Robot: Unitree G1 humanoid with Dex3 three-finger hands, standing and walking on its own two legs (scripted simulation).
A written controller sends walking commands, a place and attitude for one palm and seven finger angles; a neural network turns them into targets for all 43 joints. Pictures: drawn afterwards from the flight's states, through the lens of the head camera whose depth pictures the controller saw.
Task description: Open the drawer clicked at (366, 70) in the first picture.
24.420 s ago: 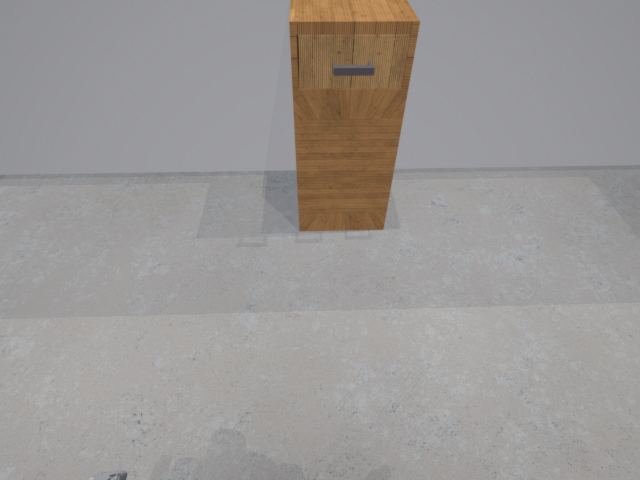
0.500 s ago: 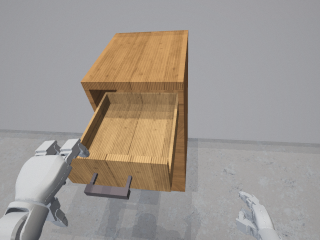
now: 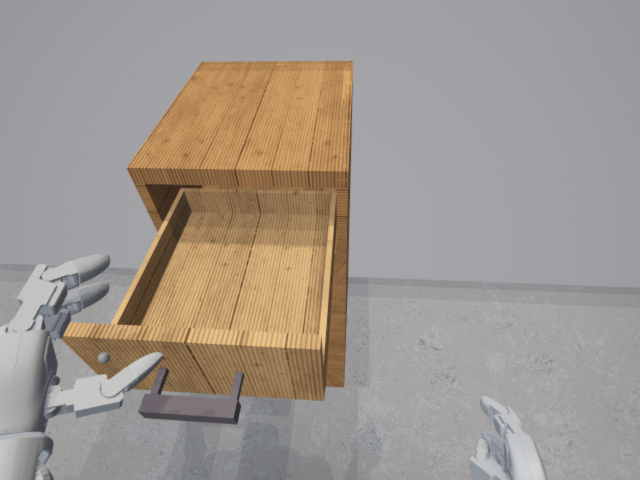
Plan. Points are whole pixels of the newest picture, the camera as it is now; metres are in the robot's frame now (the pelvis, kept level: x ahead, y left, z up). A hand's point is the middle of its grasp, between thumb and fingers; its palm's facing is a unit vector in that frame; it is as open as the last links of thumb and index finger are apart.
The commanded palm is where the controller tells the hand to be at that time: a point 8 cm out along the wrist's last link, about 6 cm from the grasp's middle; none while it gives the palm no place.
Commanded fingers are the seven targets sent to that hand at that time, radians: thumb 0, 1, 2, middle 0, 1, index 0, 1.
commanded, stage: draw the hand back to the body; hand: left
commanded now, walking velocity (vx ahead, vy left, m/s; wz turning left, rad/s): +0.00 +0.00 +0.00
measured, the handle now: (195, 392) +0.23 +0.20 -0.03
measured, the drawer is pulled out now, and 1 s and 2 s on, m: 0.30 0.30 0.30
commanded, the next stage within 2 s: step back with the hand held close in 0.48 s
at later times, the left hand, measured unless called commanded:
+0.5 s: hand (86, 370) +0.17 +0.23 +0.15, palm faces +0.41 -0.82 -0.41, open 7.6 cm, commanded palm +0.12 +0.28 +0.17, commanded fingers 0.00 0.90 0.90 -0.20 -0.30 -0.20 -0.30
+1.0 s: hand (61, 395) +0.15 +0.25 +0.15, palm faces +0.28 -0.81 -0.51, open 7.4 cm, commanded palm +0.08 +0.29 +0.17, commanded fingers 0.00 0.90 0.90 -0.20 -0.30 -0.20 -0.30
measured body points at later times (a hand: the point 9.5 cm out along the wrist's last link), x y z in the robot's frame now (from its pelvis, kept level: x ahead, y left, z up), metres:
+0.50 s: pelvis -0.01 -0.01 +0.00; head -0.02 -0.04 +0.45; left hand +0.14 +0.27 +0.18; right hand +0.20 -0.21 -0.08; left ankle -0.04 +0.12 -0.74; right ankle -0.02 -0.11 -0.74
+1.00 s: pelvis -0.05 +0.01 -0.01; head -0.01 +0.01 +0.44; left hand +0.13 +0.29 +0.18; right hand +0.13 -0.24 -0.08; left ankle -0.04 +0.12 -0.74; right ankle -0.02 -0.11 -0.74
